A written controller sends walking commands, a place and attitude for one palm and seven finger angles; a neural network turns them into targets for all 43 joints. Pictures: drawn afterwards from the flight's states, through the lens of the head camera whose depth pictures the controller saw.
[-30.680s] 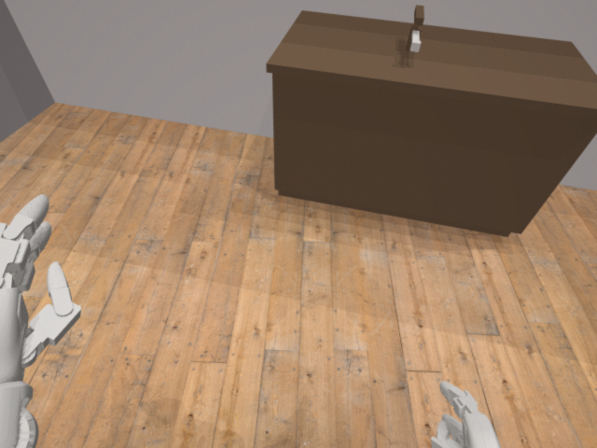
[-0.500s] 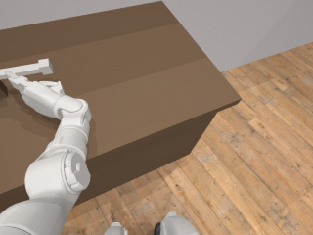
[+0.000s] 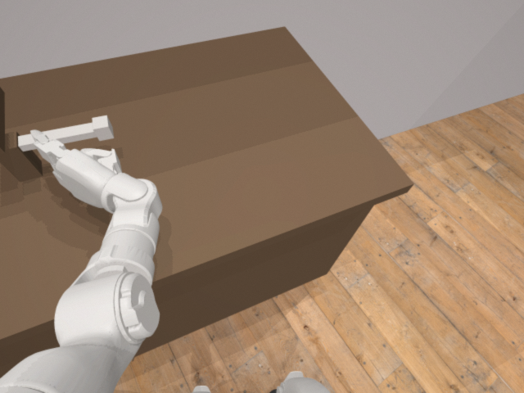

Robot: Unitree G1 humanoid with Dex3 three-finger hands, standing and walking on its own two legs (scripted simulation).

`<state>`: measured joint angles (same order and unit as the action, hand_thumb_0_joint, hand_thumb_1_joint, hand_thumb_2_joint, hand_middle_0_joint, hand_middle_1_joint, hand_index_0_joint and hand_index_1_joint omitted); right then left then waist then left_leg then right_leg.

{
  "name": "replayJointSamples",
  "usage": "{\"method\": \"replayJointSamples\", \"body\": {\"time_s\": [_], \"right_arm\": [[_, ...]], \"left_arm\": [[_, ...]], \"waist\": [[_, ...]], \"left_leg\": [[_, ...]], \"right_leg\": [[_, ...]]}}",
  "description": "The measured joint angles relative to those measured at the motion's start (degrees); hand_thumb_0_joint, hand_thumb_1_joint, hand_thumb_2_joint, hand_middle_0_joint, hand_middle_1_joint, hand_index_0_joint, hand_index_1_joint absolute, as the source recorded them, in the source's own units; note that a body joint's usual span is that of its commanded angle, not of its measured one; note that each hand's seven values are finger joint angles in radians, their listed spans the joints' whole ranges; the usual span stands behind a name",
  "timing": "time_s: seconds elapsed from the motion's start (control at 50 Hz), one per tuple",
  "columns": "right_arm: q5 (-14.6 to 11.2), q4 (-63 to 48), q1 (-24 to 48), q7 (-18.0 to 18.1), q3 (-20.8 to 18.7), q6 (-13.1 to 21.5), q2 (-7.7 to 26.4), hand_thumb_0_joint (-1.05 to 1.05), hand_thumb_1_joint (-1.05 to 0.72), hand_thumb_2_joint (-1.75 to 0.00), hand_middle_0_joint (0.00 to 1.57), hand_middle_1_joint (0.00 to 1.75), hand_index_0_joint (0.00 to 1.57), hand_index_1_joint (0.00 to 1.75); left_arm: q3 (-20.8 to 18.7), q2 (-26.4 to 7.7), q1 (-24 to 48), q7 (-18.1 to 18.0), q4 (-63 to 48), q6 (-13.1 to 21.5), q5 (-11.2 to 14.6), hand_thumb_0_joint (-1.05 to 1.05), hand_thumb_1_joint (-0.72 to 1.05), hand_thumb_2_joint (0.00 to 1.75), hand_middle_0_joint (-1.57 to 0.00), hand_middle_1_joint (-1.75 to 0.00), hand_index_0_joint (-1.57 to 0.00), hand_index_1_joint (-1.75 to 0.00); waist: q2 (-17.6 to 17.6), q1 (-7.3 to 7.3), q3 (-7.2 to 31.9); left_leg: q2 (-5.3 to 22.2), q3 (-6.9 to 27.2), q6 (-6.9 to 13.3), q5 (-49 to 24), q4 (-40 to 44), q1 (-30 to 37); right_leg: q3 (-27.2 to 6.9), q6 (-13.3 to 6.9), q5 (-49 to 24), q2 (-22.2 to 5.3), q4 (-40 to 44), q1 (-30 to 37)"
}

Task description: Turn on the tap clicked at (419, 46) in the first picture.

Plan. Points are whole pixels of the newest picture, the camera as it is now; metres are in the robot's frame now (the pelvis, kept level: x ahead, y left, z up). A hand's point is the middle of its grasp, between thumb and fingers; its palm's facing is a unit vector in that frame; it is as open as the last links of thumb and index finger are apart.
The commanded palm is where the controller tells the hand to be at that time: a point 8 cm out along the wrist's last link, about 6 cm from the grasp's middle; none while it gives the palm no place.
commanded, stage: lift the hand up off the lever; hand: left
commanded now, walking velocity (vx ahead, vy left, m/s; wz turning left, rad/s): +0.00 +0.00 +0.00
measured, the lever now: (103, 128) +0.55 +0.24 +0.05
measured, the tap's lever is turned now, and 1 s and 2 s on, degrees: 86 86 86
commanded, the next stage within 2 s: draw the hand back beside the body in 1.88 s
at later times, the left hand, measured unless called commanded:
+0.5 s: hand (110, 155) +0.47 +0.21 +0.08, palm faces +0.84 -0.53 -0.13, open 7.8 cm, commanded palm +0.41 +0.22 +0.09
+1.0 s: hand (105, 148) +0.46 +0.21 +0.10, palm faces +0.84 -0.54 -0.11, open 7.8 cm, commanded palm +0.40 +0.21 +0.11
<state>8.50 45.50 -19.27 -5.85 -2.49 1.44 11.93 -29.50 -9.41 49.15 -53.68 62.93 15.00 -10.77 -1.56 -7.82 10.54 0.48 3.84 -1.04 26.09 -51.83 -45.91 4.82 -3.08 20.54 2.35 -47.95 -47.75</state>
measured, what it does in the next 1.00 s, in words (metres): stands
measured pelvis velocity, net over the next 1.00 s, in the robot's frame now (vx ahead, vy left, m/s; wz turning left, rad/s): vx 0.00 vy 0.00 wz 0.01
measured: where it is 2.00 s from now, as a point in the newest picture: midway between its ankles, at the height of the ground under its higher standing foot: outside the picture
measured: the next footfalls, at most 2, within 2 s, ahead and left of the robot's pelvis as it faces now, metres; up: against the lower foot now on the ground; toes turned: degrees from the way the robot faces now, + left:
none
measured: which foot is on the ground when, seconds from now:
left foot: down 0.00-1.00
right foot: down 0.00-1.00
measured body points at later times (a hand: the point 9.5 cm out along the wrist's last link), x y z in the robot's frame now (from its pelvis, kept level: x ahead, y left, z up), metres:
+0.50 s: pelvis +0.00 +0.00 +0.01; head +0.07 +0.01 +0.45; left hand +0.42 +0.23 +0.09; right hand +0.04 -0.25 -0.13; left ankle -0.02 +0.13 -0.69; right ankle +0.02 -0.09 -0.69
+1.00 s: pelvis +0.00 +0.00 +0.02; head +0.06 +0.00 +0.46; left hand +0.41 +0.23 +0.11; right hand +0.04 -0.25 -0.12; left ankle -0.02 +0.13 -0.69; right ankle +0.02 -0.09 -0.69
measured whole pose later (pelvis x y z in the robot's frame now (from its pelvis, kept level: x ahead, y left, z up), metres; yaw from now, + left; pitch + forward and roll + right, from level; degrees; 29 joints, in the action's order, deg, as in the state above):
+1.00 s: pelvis +0.00 +0.00 +0.02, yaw +1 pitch +15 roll -1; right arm 7.1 45.7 -18.1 -4.3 -2.8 1.3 12.0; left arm -26.2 -6.3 44.9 -52.8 54.8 9.2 -8.8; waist -1.9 -6.0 9.2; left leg 0.4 3.8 -1.3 23.6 -45.6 -37.3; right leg 4.7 -3.3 18.7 2.2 -42.7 -39.4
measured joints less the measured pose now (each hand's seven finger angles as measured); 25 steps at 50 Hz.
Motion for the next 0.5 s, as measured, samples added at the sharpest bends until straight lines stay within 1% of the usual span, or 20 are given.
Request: {"method": "replayJointSamples", "body": {"time_s": [0.1, 0.24, 0.4, 0.5], "right_arm": [[0.02, -0.37, 0.85, -0.09, -0.18, -0.35, -0.16, 0.00, -0.90, -0.90, 0.20, 0.30, 0.20, 0.29], [-0.05, -0.79, 1.35, 0.09, -0.06, -0.62, -0.60, 0.00, -0.90, -0.90, 0.20, 0.30, 0.20, 0.29], [-0.44, -0.22, 1.32, 0.54, -0.04, -0.55, -0.69, 0.00, -0.90, -0.90, 0.21, 0.30, 0.20, 0.29], [-0.60, 0.05, 1.61, 1.01, 0.17, -0.28, -0.44, 0.00, -0.90, -0.90, 0.21, 0.30, 0.20, 0.29]], "left_arm": [[1.26, 1.34, -0.55, -0.23, -1.32, -0.61, -0.23, 0.02, 0.90, 0.90, -0.15, -0.15, -0.15, -0.15], [0.81, 2.52, -1.67, -0.53, -3.29, -1.94, -0.14, 0.02, 0.90, 0.90, -0.15, -0.15, -0.15, -0.15], [2.20, 2.75, -2.62, -0.16, -4.81, -3.18, 0.49, 0.02, 0.90, 0.90, -0.15, -0.15, -0.15, -0.15], [1.80, 2.18, -1.35, -0.07, -3.18, -3.71, 0.54, 0.02, 0.90, 0.90, -0.15, -0.15, -0.15, -0.15]], "waist": [[-0.11, 0.43, 0.05], [-0.19, 0.93, 0.03], [-0.22, 1.40, -0.31], [0.00, 1.17, -0.62]], "left_leg": [[-0.14, -0.09, 0.08, -0.02, 0.32, 0.73], [-0.16, -0.28, 0.13, -0.32, 1.28, 2.11], [-0.23, 0.04, 0.00, -0.80, 2.22, 3.64], [-0.31, 0.20, -0.07, -1.18, 2.61, 3.89]], "right_leg": [[-0.10, 0.14, 0.03, -0.14, 0.26, 0.72], [-0.31, 0.19, -0.19, -0.15, 1.01, 1.96], [-0.01, 0.05, -0.48, -0.23, 1.84, 3.58], [0.14, -0.07, -0.72, -0.32, 2.07, 3.82]]}}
